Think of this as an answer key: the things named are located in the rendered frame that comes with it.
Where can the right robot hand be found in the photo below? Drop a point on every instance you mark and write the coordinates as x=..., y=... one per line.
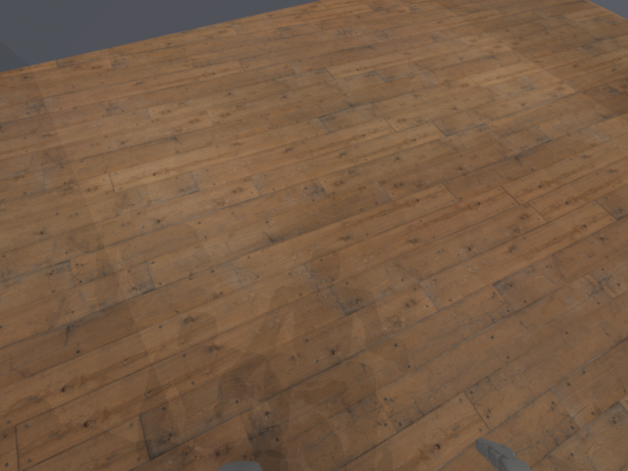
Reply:
x=501, y=456

